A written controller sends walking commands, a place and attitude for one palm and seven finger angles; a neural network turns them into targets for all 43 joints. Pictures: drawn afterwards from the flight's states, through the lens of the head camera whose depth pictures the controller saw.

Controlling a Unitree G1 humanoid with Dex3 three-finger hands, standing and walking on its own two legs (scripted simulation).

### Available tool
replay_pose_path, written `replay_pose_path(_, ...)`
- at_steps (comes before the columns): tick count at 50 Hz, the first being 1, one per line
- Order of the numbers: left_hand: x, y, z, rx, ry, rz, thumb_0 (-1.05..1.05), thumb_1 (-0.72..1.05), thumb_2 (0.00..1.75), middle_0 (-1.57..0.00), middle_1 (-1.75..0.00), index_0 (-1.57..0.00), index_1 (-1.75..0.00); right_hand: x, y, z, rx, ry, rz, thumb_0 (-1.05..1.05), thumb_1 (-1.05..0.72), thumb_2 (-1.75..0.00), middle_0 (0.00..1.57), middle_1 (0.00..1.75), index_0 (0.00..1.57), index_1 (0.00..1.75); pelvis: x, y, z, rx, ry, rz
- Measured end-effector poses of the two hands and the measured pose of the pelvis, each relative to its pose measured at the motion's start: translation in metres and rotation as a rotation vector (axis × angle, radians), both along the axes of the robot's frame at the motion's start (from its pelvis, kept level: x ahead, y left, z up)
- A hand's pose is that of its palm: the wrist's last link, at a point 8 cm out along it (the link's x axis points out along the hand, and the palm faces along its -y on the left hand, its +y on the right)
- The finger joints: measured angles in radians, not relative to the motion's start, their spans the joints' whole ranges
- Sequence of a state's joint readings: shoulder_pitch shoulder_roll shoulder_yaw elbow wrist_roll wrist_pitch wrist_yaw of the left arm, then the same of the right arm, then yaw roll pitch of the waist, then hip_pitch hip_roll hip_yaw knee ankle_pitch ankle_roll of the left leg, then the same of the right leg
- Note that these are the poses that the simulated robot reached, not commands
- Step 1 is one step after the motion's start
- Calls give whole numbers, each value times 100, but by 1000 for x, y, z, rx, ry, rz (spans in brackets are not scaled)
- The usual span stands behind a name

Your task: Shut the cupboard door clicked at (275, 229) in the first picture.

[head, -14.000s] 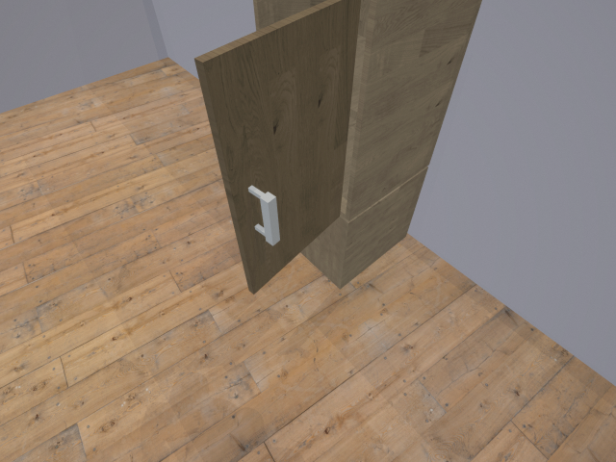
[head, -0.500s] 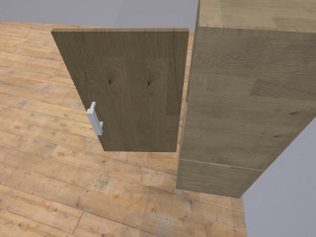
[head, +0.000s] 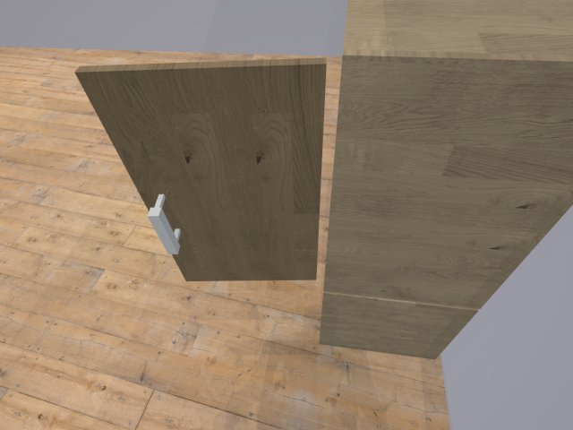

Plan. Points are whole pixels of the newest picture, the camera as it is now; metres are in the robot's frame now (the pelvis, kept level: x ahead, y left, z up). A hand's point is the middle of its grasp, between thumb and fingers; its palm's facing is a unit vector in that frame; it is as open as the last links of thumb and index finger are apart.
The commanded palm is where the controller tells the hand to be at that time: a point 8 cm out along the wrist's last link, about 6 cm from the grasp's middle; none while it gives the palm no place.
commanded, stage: look again from close up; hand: left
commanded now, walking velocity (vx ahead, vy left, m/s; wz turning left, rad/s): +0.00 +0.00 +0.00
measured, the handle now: (167, 224) +0.49 +0.28 -0.07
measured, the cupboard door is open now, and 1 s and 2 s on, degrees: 98 98 98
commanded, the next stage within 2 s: shuffle to correct the standing spot in 0.24 s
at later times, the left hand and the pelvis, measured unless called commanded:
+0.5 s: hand out of the picture +0.04 +0.16 -0.17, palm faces +0.02 -0.97 -0.24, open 7.4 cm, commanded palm none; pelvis +0.02 -0.03 +0.00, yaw +1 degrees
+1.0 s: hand out of the picture +0.06 +0.20 -0.17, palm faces +0.12 -0.96 -0.24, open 7.4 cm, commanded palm none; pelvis +0.07 +0.02 +0.00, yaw +3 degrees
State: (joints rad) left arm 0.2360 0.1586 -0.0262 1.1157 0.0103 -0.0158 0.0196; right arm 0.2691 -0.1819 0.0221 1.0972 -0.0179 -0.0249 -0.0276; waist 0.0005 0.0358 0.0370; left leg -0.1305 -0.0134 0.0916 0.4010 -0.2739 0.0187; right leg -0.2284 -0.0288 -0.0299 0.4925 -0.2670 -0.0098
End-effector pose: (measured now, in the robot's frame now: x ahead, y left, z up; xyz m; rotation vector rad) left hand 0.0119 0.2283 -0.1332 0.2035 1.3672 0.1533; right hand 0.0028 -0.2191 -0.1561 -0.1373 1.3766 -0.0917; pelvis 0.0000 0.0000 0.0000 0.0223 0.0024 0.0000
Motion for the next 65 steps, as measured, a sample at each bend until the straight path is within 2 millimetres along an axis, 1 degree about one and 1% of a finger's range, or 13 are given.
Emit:
replay_pose_path(11, 20, -11, -1, -1, -27, -3, 0, 91, 89, -20, -30, -20, -30, 10, -18, 3, -20, 11, -2, 0, -91, -89, 20, 30, 20, 30, 9, -14, 0, -2, 5, 5)
replay_pose_path(25, 25, -19, -3, 4, -36, 23, 0, 90, 89, -20, -30, -20, -30, 26, -36, 2, -39, 14, 14, 0, -91, -89, 20, 30, 20, 30, 19, -25, -2, -10, 11, 16)
replay_pose_path(30, 16, -13, -9, -6, -25, 69, 0, 90, 89, -20, -30, -20, -30, 33, -31, 3, -51, 30, 28, 0, -91, -90, 20, 30, 20, 30, 25, -18, -5, -16, 16, 34)
replay_pose_path(36, 9, 4, -17, -13, 43, 89, 0, 90, 89, -20, -30, -20, -30, 40, -14, 3, -53, 15, 24, 0, -91, -90, 20, 30, 20, 30, 37, -2, -10, 9, 18, 18)
replay_pose_path(40, 24, 10, -16, 5, 45, 76, 0, 90, 89, -20, -30, -20, -30, 37, -2, -5, -26, 38, 17, 0, -91, -89, 20, 30, 20, 30, 45, 2, -13, 15, 17, 15)
replay_pose_path(43, 40, 12, -14, 19, -16, 85, 0, 90, 89, -20, -30, -20, -30, 38, 4, -13, 2, 75, 25, 0, -91, -89, 20, 30, 20, 30, 52, 2, -17, 12, 11, 35)
replay_pose_path(46, 45, 13, -7, 23, -56, 110, 0, 90, 89, -20, -30, -20, -30, 53, 9, -11, 10, 91, 45, 0, -91, -89, 20, 30, 20, 30, 58, 8, -12, 10, 10, 55)
replay_pose_path(51, 35, 22, 0, 6, 0, 124, 0, 90, 89, -20, -30, -20, -30, 106, 16, 3, -3, -1, 56, 1, -92, -89, 20, 30, 20, 30, 68, 23, -1, 27, 20, 47)
replay_pose_path(55, 30, 41, -7, -15, 67, 118, 0, 90, 89, -20, -30, -21, -30, 153, 27, 13, -33, -115, 64, 1, -93, -89, 20, 30, 20, 30, 78, 41, -3, 31, 16, 29)
replay_pose_path(57, 31, 55, -18, -20, 90, 113, 0, 90, 89, -20, -30, -21, -30, 171, 34, 10, -59, -177, 69, 1, -92, -89, 20, 30, 20, 30, 85, 54, -13, 5, 9, 17)
replay_pose_path(60, 41, 74, -31, -2, 99, 117, 0, 90, 89, -20, -30, -21, -30, 183, 46, 8, -78, -202, 78, 0, -92, -90, 20, 30, 20, 30, 89, 61, -21, 18, 0, 27)
replay_pose_path(62, 53, 81, -29, 12, 73, 118, 0, 90, 89, -20, -30, -20, -30, 184, 54, 8, -73, -190, 93, 0, -92, -89, 20, 30, 20, 30, 89, 61, -19, 18, -4, 31)
replay_pose_path(65, 71, 85, -22, 24, 20, 104, 0, 91, 89, -20, -30, -20, -30, 182, 62, 5, -48, -169, 94, 0, -91, -89, 20, 30, 20, 30, 87, 60, -16, 12, -4, 33)
